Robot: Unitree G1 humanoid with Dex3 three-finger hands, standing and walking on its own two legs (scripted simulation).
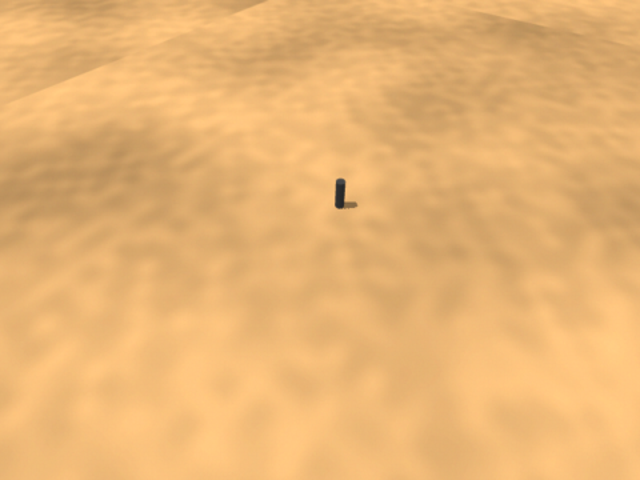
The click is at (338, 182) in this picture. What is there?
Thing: slim round
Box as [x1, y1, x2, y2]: [335, 178, 345, 208]
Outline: 341,178 336,180 335,206 338,208 343,206 345,181
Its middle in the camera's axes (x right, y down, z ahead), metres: +0.08 -0.19 +1.76
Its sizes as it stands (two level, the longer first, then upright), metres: 0.042 0.042 0.148
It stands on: the floor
